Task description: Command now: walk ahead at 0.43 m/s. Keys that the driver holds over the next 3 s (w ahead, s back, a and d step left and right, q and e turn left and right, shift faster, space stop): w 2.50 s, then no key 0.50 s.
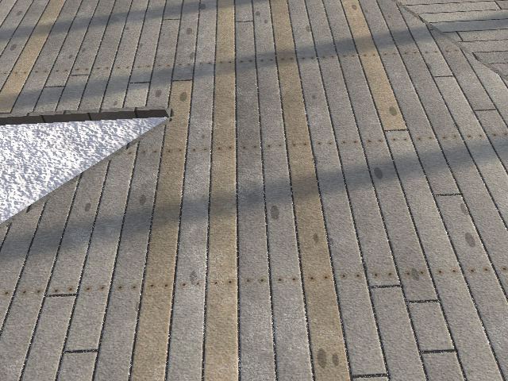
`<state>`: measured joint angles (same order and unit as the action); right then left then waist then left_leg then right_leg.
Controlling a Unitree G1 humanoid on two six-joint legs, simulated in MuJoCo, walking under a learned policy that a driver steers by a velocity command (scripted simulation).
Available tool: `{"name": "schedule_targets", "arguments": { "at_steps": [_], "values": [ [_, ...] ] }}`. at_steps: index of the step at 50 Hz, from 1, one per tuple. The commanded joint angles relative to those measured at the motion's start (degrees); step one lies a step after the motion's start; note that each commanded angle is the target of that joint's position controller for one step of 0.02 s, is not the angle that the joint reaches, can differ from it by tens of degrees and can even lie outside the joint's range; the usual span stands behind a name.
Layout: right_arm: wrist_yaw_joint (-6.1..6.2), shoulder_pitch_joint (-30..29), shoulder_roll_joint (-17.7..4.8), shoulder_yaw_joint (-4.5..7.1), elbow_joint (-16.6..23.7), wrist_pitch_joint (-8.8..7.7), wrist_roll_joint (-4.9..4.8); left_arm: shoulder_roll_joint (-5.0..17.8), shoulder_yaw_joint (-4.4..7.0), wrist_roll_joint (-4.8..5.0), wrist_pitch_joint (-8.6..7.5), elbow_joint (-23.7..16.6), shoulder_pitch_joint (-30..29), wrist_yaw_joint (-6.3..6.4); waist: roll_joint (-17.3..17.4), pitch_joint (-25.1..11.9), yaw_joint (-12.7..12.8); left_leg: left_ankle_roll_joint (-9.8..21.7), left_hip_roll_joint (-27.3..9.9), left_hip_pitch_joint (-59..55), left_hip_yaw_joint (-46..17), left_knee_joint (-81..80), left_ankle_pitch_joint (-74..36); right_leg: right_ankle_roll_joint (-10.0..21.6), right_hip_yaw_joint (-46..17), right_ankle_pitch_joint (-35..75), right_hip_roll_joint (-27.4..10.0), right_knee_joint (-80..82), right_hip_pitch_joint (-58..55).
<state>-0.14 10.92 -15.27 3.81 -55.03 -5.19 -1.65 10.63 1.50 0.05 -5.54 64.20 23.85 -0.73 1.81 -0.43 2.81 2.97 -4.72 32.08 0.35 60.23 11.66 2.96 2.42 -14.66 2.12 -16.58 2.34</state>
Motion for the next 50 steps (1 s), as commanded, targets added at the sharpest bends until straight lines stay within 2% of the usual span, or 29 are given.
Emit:
{"name": "schedule_targets", "arguments": {
  "at_steps": [1,6,10,12,13,14,15,16,17,18,19,21,22,24,26,28,32,36,39,40,41,42,43,44,45,46,47,48,50],
  "values": [
    [-0.36,-7.2,-1.1,0.02,5.0,-0.08,0.40,8.6,0.82,-0.29,-0.04,-2.3,1.3,1.15,-5.2,6.7,0.0,-1.9,-1.9,12.4,-0.4,-9.2,-5.7,7.7,-11.6,15.1,-14.2,10.2,-2.7],
    [-1.40,-17.2,-0.6,-1.09,8.6,-0.06,-0.01,10.0,1.20,0.24,0.27,-2.2,4.5,1.83,-6.1,9.0,2.1,-2.1,0.9,5.8,2.3,-24.4,-14.4,7.4,-7.0,15.1,-13.7,12.5,0.4],
    [-2.60,-19.8,-2.2,-0.98,10.7,-0.59,-0.22,10.4,1.88,0.88,0.87,-1.8,4.9,1.93,-6.2,9.1,0.4,0.7,1.6,4.3,1.4,-29.4,-12.3,6.3,-5.5,22.9,-16.7,8.9,-6.7],
    [-2.66,-14.5,-4.9,0.24,9.8,-0.77,-0.06,12.0,2.52,0.57,1.40,-2.5,3.2,1.92,-8.1,4.0,-3.4,2.6,4.5,-4.8,3.2,-29.3,-8.9,5.0,-4.4,42.2,-17.0,1.2,-9.2],
    [-2.36,-6.4,-6.9,1.48,7.6,-0.65,-0.11,12.1,2.59,0.23,1.93,-2.9,2.1,1.91,-8.8,-1.1,-7.8,4.0,6.6,-15.1,4.5,-29.0,-7.9,3.9,-2.9,51.3,-15.5,-8.3,-8.0],
    [-1.82,4.2,-9.4,2.77,4.6,-0.34,-0.21,11.4,2.20,-0.17,2.19,-3.8,1.2,1.83,-8.3,-7.4,-12.5,6.0,4.6,-30.7,2.1,-28.2,-8.0,2.1,-1.6,48.2,-13.0,-21.5,0.0],
    [-1.34,13.3,-14.9,4.01,2.8,-0.15,1.49,5.1,0.45,-0.61,1.57,-5.1,6.9,1.11,3.6,-17.8,-11.1,13.9,-10.9,-54.8,-21.3,-29.2,0.3,-1.0,-0.2,23.6,-5.4,-44.5,22.0],
    [-1.56,14.8,-12.6,3.13,1.8,0.14,1.20,2.2,-0.55,0.52,-0.13,-4.1,8.1,0.55,12.2,-25.0,-10.1,18.7,-19.0,-59.7,-45.1,-42.5,11.1,-2.0,-6.7,-15.9,2.0,-59.3,32.1],
    [-1.74,9.3,-8.9,1.86,2.2,-0.22,0.64,7.9,1.06,2.19,-1.57,-5.9,1.9,0.28,8.7,-15.5,-9.8,15.0,-16.3,-52.0,-40.5,-45.1,14.7,-0.3,-10.4,-14.7,-1.9,-64.6,38.4],
    [-1.67,3.7,-6.4,1.09,3.5,-0.52,0.78,9.9,1.50,3.13,-2.24,-7.8,-3.6,0.45,5.2,-7.8,-8.2,12.7,-14.5,-42.1,-31.1,-46.2,11.0,0.8,-8.3,-10.0,-5.0,-63.9,39.5],
    [-2.06,-0.7,-4.4,0.32,3.9,-0.96,1.34,10.0,1.89,2.49,-2.13,-8.3,-6.5,1.08,-0.5,-2.5,-5.9,10.7,-11.8,-31.4,-23.1,-48.3,3.4,1.1,-6.9,-5.0,-7.8,-59.8,36.5],
    [-2.65,-3.0,-2.0,-0.42,3.6,-1.73,2.23,7.8,2.28,1.16,-0.67,-7.7,-3.6,1.63,1.6,-1.0,-2.1,9.7,-8.4,-21.9,-15.0,-50.4,-5.1,1.1,-7.5,-1.0,-10.8,-54.1,29.0],
    [-2.64,-2.5,-2.3,-0.40,2.9,-1.67,2.07,6.2,2.22,1.21,0.07,-7.6,-2.4,1.67,2.5,-0.8,-1.0,10.3,-8.0,-19.9,-13.5,-51.9,-3.9,0.8,-7.1,-0.7,-11.1,-52.0,28.1],
    [-1.93,-0.8,-4.7,-0.03,2.0,-1.75,2.04,6.1,2.33,1.15,0.99,-8.9,-5.0,1.92,2.0,1.8,-0.7,11.6,-8.2,-16.8,-11.6,-54.6,-4.2,-0.3,-6.4,1.4,-11.8,-47.9,30.4],
    [-0.95,2.2,-5.6,0.10,1.1,-1.69,1.93,7.6,2.78,0.44,1.09,-11.0,-10.7,1.98,0.4,3.8,-1.8,11.5,-7.8,-18.7,-9.9,-55.6,-6.2,-1.6,-6.2,7.4,-12.2,-40.8,35.8],
    [-0.19,4.7,-6.1,0.14,0.6,-1.36,1.80,7.4,2.82,0.09,0.69,-12.5,-15.1,1.61,0.3,4.1,-3.0,10.2,-6.8,-21.0,-7.7,-55.4,-9.0,-2.1,-5.5,14.7,-11.6,-33.0,37.8],
    [0.45,9.5,-7.0,0.21,-0.8,-0.96,1.10,5.9,1.96,0.61,0.12,-14.9,-23.8,0.54,0.5,4.6,-5.8,8.4,-5.3,-23.4,-3.7,-55.3,-10.1,-2.3,-2.5,22.9,-8.5,-19.8,33.9],
    [0.62,13.7,-7.3,0.54,-2.8,0.21,0.69,6.5,1.49,1.08,-0.24,-17.6,-29.7,-0.77,0.5,6.2,-7.2,8.1,-8.6,-32.8,-4.1,-51.9,-12.1,-1.3,-2.9,19.1,-7.5,-14.2,36.7],
    [0.85,13.0,-8.5,1.18,-2.9,1.19,0.65,8.6,2.06,1.24,-0.74,-18.2,-27.9,-1.55,2.1,4.2,-4.8,6.7,-10.6,-37.7,-4.5,-46.4,-22.7,0.9,-1.9,12.0,-5.7,-11.8,32.1],
    [0.86,11.7,-9.0,1.32,-2.5,1.49,0.68,10.2,2.83,1.18,-0.88,-17.3,-23.7,-1.53,3.2,1.4,-2.2,5.9,-9.8,-37.7,-3.6,-41.4,-33.0,1.9,-0.2,10.5,-3.7,-11.2,25.3],
    [0.83,10.8,-7.9,0.89,-2.1,1.82,0.87,12.7,4.29,1.12,-0.89,-14.3,-14.4,-1.25,2.8,-4.2,2.2,4.5,-6.8,-35.0,-1.3,-30.9,-39.6,3.7,1.0,11.3,-2.1,-10.6,12.7],
    [0.83,11.0,-6.1,-0.10,-0.6,1.79,1.72,17.0,5.63,0.38,-0.83,-11.7,-2.8,-0.73,-1.3,-13.0,6.0,2.4,-3.5,-23.3,1.2,-13.8,-28.2,7.5,-8.7,12.3,-10.8,-13.0,-6.1],
    [-0.04,18.2,1.9,-2.41,-0.2,0.42,1.76,21.5,6.71,0.23,-0.36,-9.9,2.8,-0.81,-16.7,-21.5,2.8,-1.9,7.6,1.1,1.4,8.0,7.2,17.4,-36.8,0.8,-24.5,-7.3,-27.4],
    [-0.22,15.1,-2.7,-1.44,-0.9,-1.14,0.32,15.7,4.97,0.62,-0.25,-10.1,1.9,-0.77,-14.0,-21.8,4.3,-1.0,6.9,8.4,-6.9,16.2,20.2,16.7,-44.2,-4.6,-24.6,-1.1,-27.5],
    [-0.37,9.2,-6.9,-0.34,1.1,-2.20,-1.15,12.9,4.05,0.78,-0.42,-11.3,-3.8,-0.51,-11.8,-12.6,3.6,0.2,3.6,12.8,-6.8,17.9,16.7,13.6,-35.0,-2.3,-22.6,-0.4,-20.1],
    [-0.02,5.6,-7.2,-0.26,2.0,-2.54,-1.23,11.1,3.41,0.36,-0.55,-12.6,-8.7,-0.40,-6.7,-8.1,2.0,0.6,0.3,11.1,-5.2,15.6,11.4,12.0,-27.6,3.4,-20.5,0.9,-11.5],
    [0.40,3.6,-6.7,0.18,2.2,-2.21,-0.17,9.1,2.74,-0.20,-0.68,-13.0,-11.8,-0.68,-3.5,-3.7,0.2,0.5,-1.5,8.7,-4.3,11.4,7.8,10.7,-22.2,8.6,-18.1,3.1,-3.3],
    [0.52,5.2,-5.7,0.41,2.1,-1.50,0.26,8.5,2.48,-0.77,-0.98,-12.8,-12.9,-0.77,-5.7,-3.1,-2.1,0.4,-3.2,4.6,-4.9,8.8,5.6,10.6,-19.4,11.5,-17.2,4.5,1.4],
    [0.54,6.9,-3.0,0.18,1.6,-0.12,0.51,8.4,2.46,-0.43,-1.14,-11.9,-12.1,-1.00,-5.3,-1.6,-3.6,-0.3,-4.0,1.9,-4.5,4.9,4.8,11.1,-15.9,13.1,-16.0,7.4,5.8]
  ]
}}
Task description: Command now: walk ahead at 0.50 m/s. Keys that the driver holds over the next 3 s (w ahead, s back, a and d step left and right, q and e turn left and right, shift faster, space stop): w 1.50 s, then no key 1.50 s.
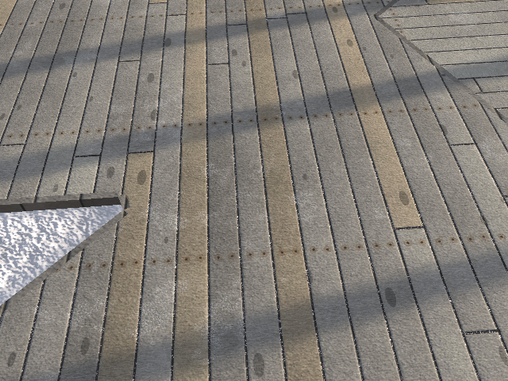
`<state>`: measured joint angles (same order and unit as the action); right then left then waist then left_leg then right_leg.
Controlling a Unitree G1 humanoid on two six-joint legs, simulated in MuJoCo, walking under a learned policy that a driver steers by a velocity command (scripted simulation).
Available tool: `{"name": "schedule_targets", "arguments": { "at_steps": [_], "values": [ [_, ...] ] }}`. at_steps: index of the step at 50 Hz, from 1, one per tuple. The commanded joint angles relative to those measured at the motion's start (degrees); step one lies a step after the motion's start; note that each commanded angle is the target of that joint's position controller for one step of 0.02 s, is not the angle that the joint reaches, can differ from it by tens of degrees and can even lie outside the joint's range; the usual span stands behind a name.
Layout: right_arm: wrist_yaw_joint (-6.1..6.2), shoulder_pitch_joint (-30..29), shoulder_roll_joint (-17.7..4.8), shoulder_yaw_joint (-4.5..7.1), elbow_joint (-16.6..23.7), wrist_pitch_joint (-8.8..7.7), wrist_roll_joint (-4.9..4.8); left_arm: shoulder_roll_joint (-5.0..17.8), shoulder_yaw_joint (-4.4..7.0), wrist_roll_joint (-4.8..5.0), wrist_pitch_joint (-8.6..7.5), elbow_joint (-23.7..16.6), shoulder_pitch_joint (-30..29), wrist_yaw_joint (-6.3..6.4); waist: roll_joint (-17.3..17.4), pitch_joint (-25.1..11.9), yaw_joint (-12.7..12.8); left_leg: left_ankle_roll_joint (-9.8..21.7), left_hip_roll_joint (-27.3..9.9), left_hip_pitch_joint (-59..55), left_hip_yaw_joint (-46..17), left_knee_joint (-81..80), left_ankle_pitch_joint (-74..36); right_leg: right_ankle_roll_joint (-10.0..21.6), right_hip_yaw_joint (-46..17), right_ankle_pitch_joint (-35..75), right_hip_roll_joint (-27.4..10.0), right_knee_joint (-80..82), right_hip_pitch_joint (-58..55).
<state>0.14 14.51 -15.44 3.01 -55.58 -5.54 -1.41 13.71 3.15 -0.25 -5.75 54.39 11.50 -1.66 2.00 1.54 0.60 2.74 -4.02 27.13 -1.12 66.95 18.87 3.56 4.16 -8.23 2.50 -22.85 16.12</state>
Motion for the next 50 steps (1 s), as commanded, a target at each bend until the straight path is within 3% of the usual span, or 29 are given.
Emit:
{"name": "schedule_targets", "arguments": {
  "at_steps": [1,5,9,13,16,17,18,19,20,21,22,23,24,25,27,28,29,30,32,36,40,42,44,45,46,47,48,49,50],
  "values": [
    [0.40,2.4,-2.5,1.01,2.5,0.72,0.26,6.1,0.97,-0.05,-1.04,-1.6,0.9,0.14,-5.0,-2.4,-1.8,-0.5,-4.9,7.5,-2.6,-4.0,-3.6,10.6,-15.9,7.4,-16.0,14.8,-6.6],
    [0.30,-5.7,-2.5,1.12,5.4,1.03,1.13,8.4,1.48,0.12,-0.64,-0.3,4.3,1.39,-4.7,0.0,-0.3,-2.2,-4.9,12.5,-1.6,-17.3,-15.8,9.7,-11.1,11.1,-14.7,16.7,-7.7],
    [-0.48,-14.2,-1.5,0.52,7.6,0.65,0.70,8.8,1.43,0.83,-0.32,1.0,8.1,1.93,-4.7,1.8,2.3,-2.1,-2.1,9.2,1.1,-30.3,-24.9,7.7,-7.0,9.6,-12.8,17.4,-8.6],
    [-1.66,-19.8,-2.0,0.22,9.9,0.24,0.21,9.1,1.73,1.23,0.69,3.2,12.1,2.13,-5.0,3.6,3.6,-0.9,-1.2,11.3,0.7,-35.7,-22.6,7.3,-7.5,10.2,-16.0,14.5,-16.7],
    [-2.45,-18.5,-3.9,0.76,10.5,-0.28,0.12,10.1,2.31,1.34,1.61,3.5,11.4,2.46,-6.1,2.2,1.5,1.2,0.2,7.6,1.4,-37.9,-16.3,5.9,-7.8,18.7,-18.0,9.7,-21.4],
    [-2.44,-15.0,-5.2,1.41,9.7,-0.40,0.20,10.7,2.46,1.34,1.88,3.2,10.2,2.50,-7.1,-0.1,-0.8,2.1,1.9,1.6,3.0,-38.4,-14.8,5.1,-7.1,27.7,-17.5,5.6,-21.4],
    [-2.21,-7.0,-7.1,2.65,7.2,-0.38,0.36,10.0,2.20,1.25,2.22,2.9,9.0,2.50,-6.7,-4.8,-4.9,3.5,3.8,-9.2,4.6,-39.2,-15.3,3.8,-5.0,35.2,-15.0,-3.5,-19.5],
    [-1.74,4.0,-10.6,4.04,4.3,-0.31,0.83,8.2,1.36,0.61,2.33,1.8,8.9,2.54,-3.9,-12.4,-8.8,6.3,-0.9,-26.4,-0.6,-36.8,-16.6,1.9,-2.7,28.6,-11.8,-17.9,-10.3],
    [-1.46,11.3,-16.5,5.48,2.6,0.10,1.58,1.7,-0.65,0.21,1.26,1.1,15.7,1.90,9.6,-21.3,-7.1,15.8,-15.7,-49.6,-26.7,-40.2,-8.0,-2.5,-0.7,2.8,-2.0,-41.5,13.8],
    [-1.63,11.8,-12.4,4.07,2.5,0.22,1.09,2.9,-0.60,0.97,-0.34,1.8,14.7,1.53,11.8,-24.6,-7.6,17.5,-18.8,-51.9,-41.4,-49.1,-2.3,-2.2,-9.4,-24.7,0.6,-50.8,22.3],
    [-1.55,6.6,-9.2,3.02,3.2,-0.02,0.66,8.1,0.84,2.65,-1.30,0.3,9.1,1.28,8.4,-15.7,-7.0,14.1,-16.7,-45.0,-33.5,-49.8,-0.2,-0.9,-10.7,-22.4,-3.2,-54.7,27.8],
    [-1.46,1.4,-7.1,2.37,4.6,-0.17,0.79,8.6,0.94,2.98,-1.64,-0.8,5.1,1.50,4.5,-10.1,-5.5,12.0,-14.6,-36.2,-25.6,-50.9,-3.5,-0.3,-9.0,-16.8,-6.5,-52.7,27.7],
    [-1.77,-2.4,-4.7,1.58,5.0,-0.26,1.32,8.3,1.35,2.04,-1.27,-1.0,2.5,2.08,0.3,-5.2,-3.7,10.0,-11.6,-27.1,-19.0,-53.2,-8.4,0.0,-7.7,-12.3,-8.7,-48.7,25.0],
    [-1.86,-4.1,-4.2,1.36,5.1,-0.58,1.96,7.1,1.60,1.70,-0.56,-0.8,4.3,2.40,3.2,-4.2,-1.3,9.9,-10.7,-21.7,-15.7,-54.9,-11.5,-0.2,-8.2,-9.2,-10.5,-45.6,21.0],
    [-2.05,-3.6,-3.7,1.27,4.2,-0.83,1.86,4.6,1.40,1.31,0.79,-0.3,6.3,2.41,3.2,-3.5,0.3,10.4,-9.4,-17.0,-12.1,-57.7,-14.3,-0.9,-8.0,-7.4,-11.4,-42.1,17.2],
    [-1.79,-2.7,-3.8,1.29,3.8,-0.90,1.92,4.5,1.59,1.29,1.36,-0.4,5.5,2.62,1.6,-2.7,0.5,10.2,-8.2,-16.2,-10.1,-58.9,-14.2,-0.9,-7.6,-5.7,-11.6,-40.9,17.7],
    [-1.39,-2.0,-6.2,1.76,3.4,-0.99,1.90,4.1,1.48,1.18,1.55,-1.3,4.0,2.66,2.9,-1.5,0.6,11.3,-9.5,-15.6,-9.8,-59.8,-16.5,-1.7,-7.5,-3.6,-11.8,-37.9,19.7],
    [-1.06,-0.3,-5.5,1.62,2.8,-1.08,1.54,5.0,1.67,0.61,1.59,-2.0,1.4,2.71,1.3,-0.3,-0.3,10.7,-8.4,-16.7,-7.6,-59.7,-21.8,-2.2,-7.3,-1.2,-11.9,-35.0,21.9],
    [-0.35,1.4,-6.6,1.83,2.1,-0.68,1.64,4.5,1.68,0.50,1.34,-3.4,-2.4,2.53,1.0,-0.1,-0.9,10.2,-8.1,-18.3,-6.3,-60.4,-20.8,-3.1,-7.0,5.5,-11.6,-27.7,23.8],
    [0.25,4.9,-6.9,1.69,0.9,-0.33,0.98,3.1,0.97,0.83,0.93,-5.6,-10.2,1.56,0.9,1.5,-3.3,8.4,-6.5,-19.8,-2.3,-61.2,-19.9,-3.1,-4.6,14.7,-9.1,-14.8,21.4],
    [0.42,9.1,-7.3,1.94,-1.4,0.61,0.60,3.3,0.43,1.35,0.54,-8.0,-16.4,0.40,0.8,3.7,-5.1,8.4,-9.1,-27.2,-2.3,-59.0,-20.4,-2.3,-4.3,12.9,-7.8,-8.8,23.2],
    [0.65,9.6,-7.8,2.31,-2.0,1.23,0.44,4.0,0.45,1.45,0.17,-9.0,-17.5,-0.29,1.3,3.8,-4.5,7.8,-11.0,-31.1,-2.8,-56.5,-23.8,-1.0,-4.5,9.0,-7.4,-7.0,23.3],
    [0.81,8.3,-8.6,2.69,-1.9,1.75,0.37,5.8,1.08,1.50,-0.11,-8.7,-14.4,-0.62,2.6,1.6,-2.1,6.6,-11.5,-33.0,-2.5,-52.1,-34.1,0.5,-3.2,4.8,-5.6,-5.8,17.3],
    [0.83,6.9,-8.9,2.77,-1.5,2.02,0.29,7.3,1.90,1.34,-0.20,-7.4,-9.5,-0.54,3.3,-1.6,0.8,5.7,-10.3,-32.6,-1.2,-46.5,-44.0,1.7,-1.3,4.2,-3.5,-4.9,9.6],
    [0.80,6.2,-7.6,2.27,-1.1,2.27,0.43,9.9,3.36,1.16,-0.15,-4.4,0.0,-0.20,2.4,-7.3,5.1,4.2,-7.2,-28.8,1.0,-35.7,-47.7,3.4,-0.7,5.6,-2.6,-4.8,-3.9],
    [0.83,6.7,-5.8,1.33,0.3,2.24,1.44,14.2,4.58,0.43,-0.03,-2.1,10.9,0.36,-3.8,-15.9,8.2,2.1,-3.5,-16.0,3.5,-17.6,-31.8,7.2,-12.8,6.4,-13.0,-6.6,-22.4],
    [0.05,13.8,2.0,-0.83,0.3,0.93,1.40,17.0,5.05,0.68,0.27,-0.6,14.0,0.03,-18.9,-22.9,4.1,-1.3,7.6,6.7,1.8,1.6,8.8,16.2,-40.3,-6.0,-25.1,0.6,-40.3],
    [-0.22,9.8,-3.8,0.41,-0.1,-0.48,0.06,11.4,3.37,1.07,0.19,-1.2,12.9,0.05,-13.7,-21.1,6.1,-0.2,5.4,13.2,-6.1,8.7,14.2,14.2,-43.9,-12.1,-23.9,4.9,-39.1],
    [-0.40,4.2,-6.8,1.24,1.9,-1.41,-1.28,9.2,2.63,1.06,-0.05,-2.2,7.8,0.30,-11.3,-13.1,5.4,0.9,2.5,16.8,-5.2,9.6,9.5,11.7,-35.5,-9.5,-22.3,5.9,-31.9]
  ]
}}
Over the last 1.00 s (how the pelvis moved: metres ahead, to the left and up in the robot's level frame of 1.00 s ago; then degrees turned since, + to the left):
0.58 0.00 -0.01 0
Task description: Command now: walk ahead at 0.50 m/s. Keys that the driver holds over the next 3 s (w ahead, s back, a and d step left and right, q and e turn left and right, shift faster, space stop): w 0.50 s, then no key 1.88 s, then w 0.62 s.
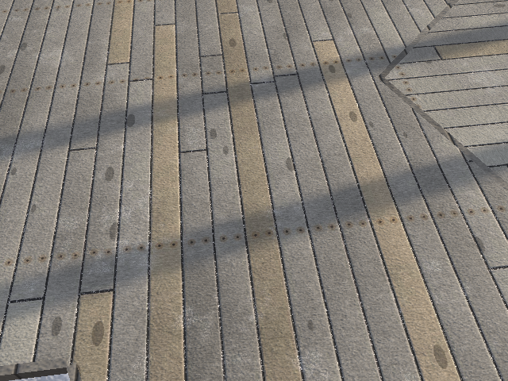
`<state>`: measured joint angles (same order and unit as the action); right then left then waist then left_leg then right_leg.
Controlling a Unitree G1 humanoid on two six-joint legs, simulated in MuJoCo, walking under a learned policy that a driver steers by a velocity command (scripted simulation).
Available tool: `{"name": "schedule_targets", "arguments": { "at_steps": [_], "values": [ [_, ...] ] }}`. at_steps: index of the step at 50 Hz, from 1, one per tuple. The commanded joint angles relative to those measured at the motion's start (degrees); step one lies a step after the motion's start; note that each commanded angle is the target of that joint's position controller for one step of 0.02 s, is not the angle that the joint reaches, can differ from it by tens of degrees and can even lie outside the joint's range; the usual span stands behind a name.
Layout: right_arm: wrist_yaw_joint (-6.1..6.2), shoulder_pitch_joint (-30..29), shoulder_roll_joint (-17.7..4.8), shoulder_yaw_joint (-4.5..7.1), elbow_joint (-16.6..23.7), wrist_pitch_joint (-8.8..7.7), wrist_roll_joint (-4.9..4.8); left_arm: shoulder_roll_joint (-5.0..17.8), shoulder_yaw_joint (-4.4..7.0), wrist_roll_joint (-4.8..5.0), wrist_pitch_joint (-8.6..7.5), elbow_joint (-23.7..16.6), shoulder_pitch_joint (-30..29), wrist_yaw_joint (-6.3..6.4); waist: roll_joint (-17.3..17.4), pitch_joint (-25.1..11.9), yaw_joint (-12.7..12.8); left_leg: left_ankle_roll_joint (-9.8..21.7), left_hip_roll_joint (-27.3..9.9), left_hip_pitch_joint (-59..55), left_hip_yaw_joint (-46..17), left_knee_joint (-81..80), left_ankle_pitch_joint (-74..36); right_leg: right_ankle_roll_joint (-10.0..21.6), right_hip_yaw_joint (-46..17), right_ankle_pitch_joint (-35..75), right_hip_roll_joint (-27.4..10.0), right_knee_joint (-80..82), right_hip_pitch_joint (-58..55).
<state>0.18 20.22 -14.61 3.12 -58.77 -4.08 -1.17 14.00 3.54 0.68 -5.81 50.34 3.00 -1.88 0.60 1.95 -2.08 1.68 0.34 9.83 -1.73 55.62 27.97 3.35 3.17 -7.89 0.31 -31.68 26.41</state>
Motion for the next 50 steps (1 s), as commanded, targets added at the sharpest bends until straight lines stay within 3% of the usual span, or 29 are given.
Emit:
{"name": "schedule_targets", "arguments": {
  "at_steps": [1,2,3,4,5,6,9,14,19,21,22,23,24,25,26,27,28,29,32,35,39,41,44,45,46,47,48,49,50],
  "values": [
    [-0.06,-6.3,-7.8,1.23,5.8,-3.08,-0.30,7.8,1.68,-0.46,-0.04,0.9,12.7,0.28,-3.8,-7.9,7.4,2.5,-5.2,30.0,-2.9,17.2,-3.7,8.7,-24.8,4.6,-16.5,14.8,-31.8],
    [0.24,-5.3,-6.4,1.52,6.2,-2.90,-0.46,7.4,1.59,-1.17,-0.19,0.8,9.7,0.26,-5.6,-6.9,4.1,1.9,-6.4,29.1,-2.3,14.9,-7.6,10.9,-23.7,4.1,-16.9,17.0,-26.5],
    [0.43,-4.6,-6.5,1.77,5.7,-2.15,-0.32,5.5,1.06,-1.45,-0.47,0.6,8.0,0.13,-4.8,-6.0,2.6,1.8,-8.3,25.3,-3.0,12.9,-9.4,10.5,-21.9,3.5,-15.3,19.2,-21.5],
    [0.33,-3.8,-5.2,1.78,5.4,-1.39,-0.35,4.6,0.83,-1.44,-0.52,0.8,7.7,0.12,-5.0,-5.1,1.8,1.6,-8.5,23.7,-3.0,11.0,-10.5,10.4,-20.0,1.6,-14.3,21.2,-19.0],
    [0.43,-3.3,-3.6,1.53,5.1,-0.62,-0.49,5.0,0.80,-1.07,-0.59,1.1,8.1,0.26,-4.6,-4.3,1.1,1.2,-9.0,23.1,-2.4,9.1,-10.3,10.5,-18.2,1.3,-13.7,22.6,-17.3],
    [0.59,-4.6,-3.5,1.54,5.7,-0.27,-0.09,6.4,1.13,-0.71,-0.67,1.4,8.8,0.56,-4.3,-2.6,1.1,0.5,-9.4,24.7,-2.1,6.2,-11.7,10.9,-17.2,1.7,-14.0,23.9,-16.1],
    [0.71,-10.8,-3.8,1.69,7.8,-0.20,0.88,8.7,1.71,-0.89,-0.56,2.5,12.0,1.63,-2.8,-0.7,2.3,-1.1,-9.8,29.2,-1.8,-3.2,-20.5,10.7,-14.6,4.2,-14.0,25.9,-17.2],
    [-0.25,-19.9,-2.5,1.01,10.1,-0.65,0.55,8.6,1.59,-0.06,-0.09,4.2,16.2,2.27,-3.5,1.1,5.0,-1.5,-6.8,26.7,1.1,-18.5,-32.7,7.9,-7.6,6.9,-10.9,25.9,-18.8],
    [-1.73,-26.0,-3.3,0.57,12.8,-1.19,-0.10,9.3,1.99,0.42,1.08,6.6,20.0,2.44,-4.3,2.9,6.2,0.0,-5.4,27.0,1.2,-25.0,-29.2,7.2,-7.6,8.5,-14.4,22.2,-26.8],
    [-2.18,-24.2,-4.9,1.00,12.9,-1.57,-0.17,10.1,2.38,0.53,1.65,6.8,19.3,2.65,-5.3,1.8,4.4,1.6,-4.4,23.6,1.8,-26.5,-25.2,6.2,-7.9,14.2,-15.7,19.0,-29.4],
    [-2.20,-20.8,-6.1,1.62,12.1,-1.72,-0.10,10.6,2.52,0.58,1.94,6.5,18.0,2.70,-5.9,-0.3,2.1,2.5,-2.9,18.0,3.2,-27.3,-23.8,5.3,-7.1,22.6,-15.2,15.0,-29.6],
    [-2.00,-13.1,-8.0,2.81,9.7,-1.73,0.13,9.9,2.25,0.58,2.24,6.2,16.9,2.74,-5.4,-4.8,-1.8,3.9,-1.0,7.6,4.8,-28.2,-24.1,4.0,-4.9,30.5,-12.7,6.4,-28.0],
    [-1.56,-2.3,-11.5,4.22,6.7,-1.71,0.66,7.9,1.39,-0.03,2.36,5.1,16.8,2.80,-2.4,-12.4,-5.6,6.6,-5.6,-8.8,-0.2,-26.2,-25.0,2.1,-2.3,25.4,-9.5,-8.0,-19.6],
    [-1.32,5.0,-17.5,5.69,5.1,-1.28,1.32,1.6,-0.54,-0.61,1.38,4.2,23.1,2.28,11.4,-20.8,-4.2,15.7,-20.1,-31.4,-25.5,-29.6,-17.0,-2.4,0.3,1.4,-0.1,-31.2,3.9],
    [-1.51,4.7,-13.6,4.24,5.2,-1.13,1.04,2.9,-0.45,-0.11,0.00,4.9,22.1,2.06,13.8,-23.6,-4.4,17.7,-23.4,-32.7,-39.3,-37.8,-17.1,-2.6,-7.6,-25.4,2.7,-40.4,11.7],
    [-1.46,-1.0,-10.4,3.07,6.3,-1.34,0.93,7.8,0.90,1.30,-0.81,4.0,17.7,1.90,10.0,-15.5,-3.5,15.0,-21.8,-25.4,-30.6,-37.3,-23.3,-1.8,-9.3,-24.0,-0.6,-45.1,15.9],
    [-1.40,-6.3,-8.3,2.34,7.8,-1.41,1.28,8.1,0.95,1.47,-0.94,3.5,14.9,2.18,5.9,-10.8,-1.7,13.3,-19.9,-16.7,-21.5,-36.9,-34.4,-1.6,-7.6,-19.7,-3.4,-43.9,14.4],
    [-1.71,-10.0,-6.1,1.61,8.1,-1.47,1.57,7.7,1.31,0.70,-0.39,3.5,13.1,2.75,2.3,-7.0,0.1,11.9,-17.0,-8.3,-14.6,-38.0,-42.9,-2.0,-6.3,-16.8,-5.3,-40.2,11.6],
    [-1.92,-11.4,-4.2,0.92,6.9,-1.89,2.56,4.1,1.36,-0.11,2.09,4.6,16.8,3.47,4.2,-6.1,4.2,11.3,-13.7,2.3,-5.7,-40.3,-55.8,-2.8,-5.9,-12.6,-6.7,-32.8,1.5],
    [-0.67,-12.0,-5.8,0.90,5.8,-1.69,2.49,3.1,1.10,-0.69,2.93,3.3,13.8,3.77,4.2,-6.0,5.2,11.4,-12.4,3.6,-1.0,-40.9,-61.1,-3.9,-5.5,-5.5,-6.5,-21.2,0.7],
    [0.26,-10.1,-7.6,1.00,4.0,-0.63,2.09,3.3,0.66,-0.55,3.45,2.1,7.6,3.39,4.0,-7.5,2.8,9.9,-11.1,1.5,1.2,-41.1,-57.5,-4.1,-4.2,4.2,-5.0,-7.9,-4.1],
    [0.36,-9.2,-7.2,0.80,2.9,-0.01,1.92,4.0,0.76,-0.47,3.84,1.8,5.5,3.31,4.1,-6.4,2.0,9.9,-11.6,0.2,0.3,-40.6,-52.5,-3.9,-4.5,3.9,-4.6,-4.6,-4.7],
    [0.54,-10.1,-6.5,0.47,2.2,0.91,1.07,4.5,0.97,-1.08,3.86,1.9,5.0,3.17,3.4,-4.9,3.2,8.6,-11.5,-0.3,-1.4,-36.9,-43.9,-2.4,-4.1,3.7,-3.8,2.8,-8.2],
    [0.56,-9.0,-5.7,0.24,1.7,1.09,0.71,5.2,1.18,-1.56,3.70,2.4,5.9,3.19,1.9,-4.9,3.9,6.4,-9.6,0.2,-1.4,-34.7,-39.2,-1.4,-4.4,10.8,-3.8,8.2,-12.0],
    [0.60,-6.6,-4.7,-0.06,1.5,0.96,1.46,7.9,1.75,-1.89,3.56,2.8,7.0,3.45,-1.3,-6.4,2.7,3.9,-6.6,1.7,-0.2,-31.5,-33.3,-0.2,-7.7,25.5,-7.1,8.1,-17.5],
    [0.50,0.1,-3.7,-0.01,0.3,0.73,2.23,10.3,2.01,-1.67,3.78,2.8,5.8,3.72,-6.6,-8.6,-2.1,1.6,-2.8,6.5,1.5,-30.8,-22.3,3.3,-10.4,33.1,-10.4,4.2,-23.9],
    [0.80,0.5,-2.2,-0.48,-0.4,1.08,2.18,6.4,1.31,-1.19,4.20,3.4,5.0,3.54,-8.9,-9.4,-1.6,0.1,-1.9,6.4,2.6,-31.5,-15.4,5.2,-11.1,28.5,-10.9,3.9,-23.4],
    [0.96,-2.2,-3.4,-0.39,0.0,1.71,1.96,4.6,0.99,-0.67,4.57,3.3,3.5,3.17,-7.7,-7.4,-0.7,-0.3,-1.7,5.8,2.9,-32.3,-14.2,4.2,-10.4,21.8,-9.2,4.6,-20.7],
    [1.24,-4.3,-4.4,-0.17,0.2,2.40,1.54,4.5,0.90,-0.69,4.76,3.0,2.1,2.95,-5.8,-6.1,0.0,-0.2,-1.6,6.1,2.9,-32.1,-14.3,2.9,-9.3,18.3,-7.7,4.8,-19.2]
  ]
}}
Over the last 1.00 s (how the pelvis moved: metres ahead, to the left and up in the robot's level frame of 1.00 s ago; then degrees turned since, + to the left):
0.57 0.02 -0.02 0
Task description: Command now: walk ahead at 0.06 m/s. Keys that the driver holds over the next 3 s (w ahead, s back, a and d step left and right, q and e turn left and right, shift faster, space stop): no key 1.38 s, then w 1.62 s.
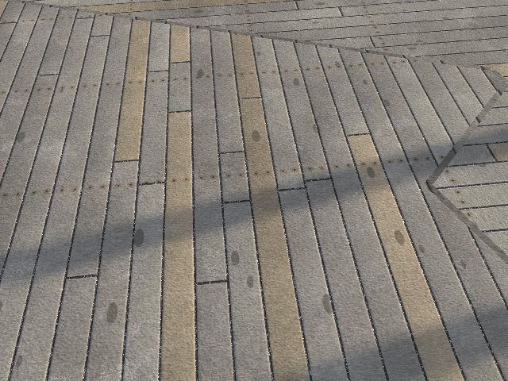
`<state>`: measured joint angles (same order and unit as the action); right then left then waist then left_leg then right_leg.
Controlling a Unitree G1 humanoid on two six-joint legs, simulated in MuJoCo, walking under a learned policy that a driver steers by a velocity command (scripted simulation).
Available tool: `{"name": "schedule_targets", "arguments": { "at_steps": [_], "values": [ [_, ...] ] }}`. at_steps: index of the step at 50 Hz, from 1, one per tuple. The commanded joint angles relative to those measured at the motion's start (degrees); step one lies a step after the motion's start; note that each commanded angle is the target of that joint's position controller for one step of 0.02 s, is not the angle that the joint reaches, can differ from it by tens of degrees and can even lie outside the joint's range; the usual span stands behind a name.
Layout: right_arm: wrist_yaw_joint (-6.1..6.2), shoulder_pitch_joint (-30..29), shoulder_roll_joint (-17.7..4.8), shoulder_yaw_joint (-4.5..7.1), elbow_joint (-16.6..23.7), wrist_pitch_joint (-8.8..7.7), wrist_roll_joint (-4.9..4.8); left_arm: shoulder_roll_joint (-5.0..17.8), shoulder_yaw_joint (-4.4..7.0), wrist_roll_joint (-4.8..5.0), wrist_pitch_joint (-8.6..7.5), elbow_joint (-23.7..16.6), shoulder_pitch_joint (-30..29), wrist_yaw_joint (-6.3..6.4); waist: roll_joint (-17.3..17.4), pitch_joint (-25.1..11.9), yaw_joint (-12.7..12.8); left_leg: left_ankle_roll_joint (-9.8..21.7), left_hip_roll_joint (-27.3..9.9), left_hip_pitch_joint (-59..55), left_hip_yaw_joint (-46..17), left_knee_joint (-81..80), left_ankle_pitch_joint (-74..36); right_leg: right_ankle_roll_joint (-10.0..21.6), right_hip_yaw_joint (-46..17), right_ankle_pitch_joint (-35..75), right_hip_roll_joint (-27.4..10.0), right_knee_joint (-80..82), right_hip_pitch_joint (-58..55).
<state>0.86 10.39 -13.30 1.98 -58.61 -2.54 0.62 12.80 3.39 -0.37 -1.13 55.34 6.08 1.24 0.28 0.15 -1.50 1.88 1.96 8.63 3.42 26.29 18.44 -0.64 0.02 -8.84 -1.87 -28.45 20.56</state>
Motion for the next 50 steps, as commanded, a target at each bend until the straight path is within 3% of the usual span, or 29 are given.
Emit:
{"name": "schedule_targets", "arguments": {
  "at_steps": [1,3,8,16,28,50],
  "values": [
    [0.81,4.2,-6.3,1.11,0.2,1.50,-0.39,6.0,1.08,0.20,0.00,-1.9,-1.4,-0.33,-4.4,-3.6,-0.1,-0.2,-3.4,6.9,-2.4,-2.6,-6.7,6.1,-5.5,18.9,-4.7,1.3,-12.4],
    [0.99,3.9,-6.5,1.12,0.0,2.47,-0.21,6.7,1.26,0.28,-0.45,-1.0,-1.0,-0.34,-3.3,-3.7,0.0,-0.1,-4.1,4.5,-2.8,-2.8,-9.5,5.9,-4.8,20.3,-4.1,1.2,-11.3],
    [0.97,4.4,-5.9,1.14,-1.2,2.44,-0.55,6.3,1.11,0.51,-0.38,0.8,-1.5,-0.08,-1.5,-5.4,0.2,-0.5,-4.7,2.7,-2.9,-1.6,-16.0,6.2,-3.9,24.1,-3.4,-1.0,-13.5],
    [1.18,4.9,-5.1,0.86,-2.8,2.91,-0.28,6.0,1.04,0.52,0.83,2.4,-3.0,0.19,-0.4,-2.4,0.5,-0.6,-4.8,3.6,-2.7,-2.4,-10.3,5.7,-3.1,16.9,-2.3,0.2,-12.4],
    [1.53,7.3,-3.9,0.22,-4.3,2.14,-0.09,5.6,0.76,0.40,1.65,4.4,-3.2,0.65,-0.4,1.3,1.0,-0.6,-5.0,7.0,-2.7,-5.1,-1.8,4.4,-2.7,6.4,-1.1,2.6,-11.8],
    [1.61,12.8,-1.7,-0.25,-4.7,1.27,-0.23,4.7,0.01,0.52,1.60,6.8,0.1,1.00,0.1,2.2,1.3,-0.3,-4.9,7.7,-2.6,-6.0,-1.9,4.2,-2.7,5.0,-0.7,3.2,-11.0]
  ]
}}
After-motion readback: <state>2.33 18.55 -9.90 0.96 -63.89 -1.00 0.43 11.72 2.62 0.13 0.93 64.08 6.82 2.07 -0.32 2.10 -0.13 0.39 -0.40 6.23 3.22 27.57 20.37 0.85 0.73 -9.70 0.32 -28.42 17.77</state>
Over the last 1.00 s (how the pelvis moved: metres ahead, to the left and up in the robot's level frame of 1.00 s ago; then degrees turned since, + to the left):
0.45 0.05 0.01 0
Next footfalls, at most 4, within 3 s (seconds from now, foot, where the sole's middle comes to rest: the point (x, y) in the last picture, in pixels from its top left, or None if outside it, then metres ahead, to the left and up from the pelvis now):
2.18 left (234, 373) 0.53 0.09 -0.77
2.74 right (315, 267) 0.84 -0.16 -0.77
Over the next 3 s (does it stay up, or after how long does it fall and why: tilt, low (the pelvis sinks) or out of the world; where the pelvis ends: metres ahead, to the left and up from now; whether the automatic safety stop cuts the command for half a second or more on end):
stays up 0.80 -0.07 0.01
